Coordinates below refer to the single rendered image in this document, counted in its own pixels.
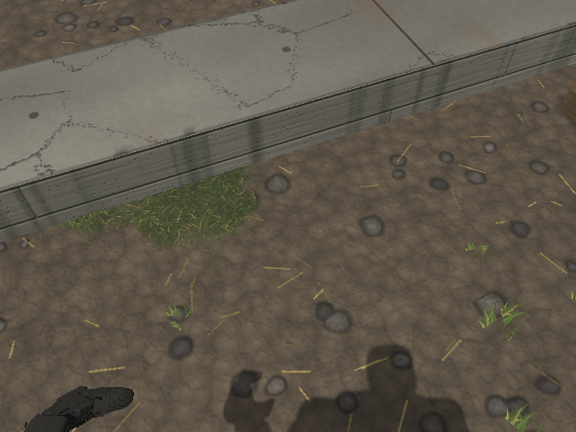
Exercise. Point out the left robot hand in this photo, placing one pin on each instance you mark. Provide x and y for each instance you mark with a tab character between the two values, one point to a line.
78	406

